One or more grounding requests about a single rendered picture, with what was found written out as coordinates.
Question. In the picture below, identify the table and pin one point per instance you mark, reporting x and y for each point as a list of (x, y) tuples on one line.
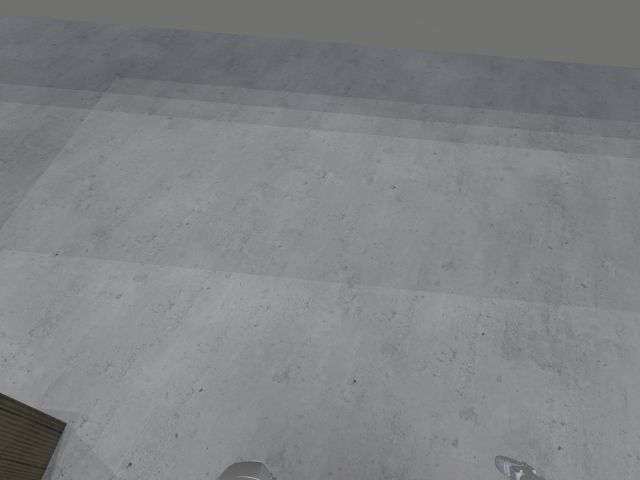
[(28, 439)]

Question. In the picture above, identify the robot right hand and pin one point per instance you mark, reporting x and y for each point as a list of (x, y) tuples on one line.
[(515, 470)]

